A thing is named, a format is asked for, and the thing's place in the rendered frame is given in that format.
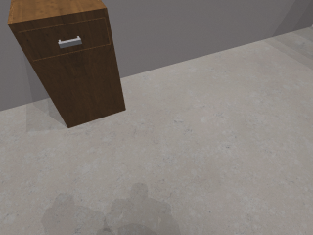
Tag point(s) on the drawer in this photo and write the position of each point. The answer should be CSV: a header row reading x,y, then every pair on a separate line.
x,y
43,42

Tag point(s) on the handle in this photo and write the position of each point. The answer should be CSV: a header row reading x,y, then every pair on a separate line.
x,y
68,43

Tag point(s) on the cabinet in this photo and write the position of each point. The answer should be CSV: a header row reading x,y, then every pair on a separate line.
x,y
84,85

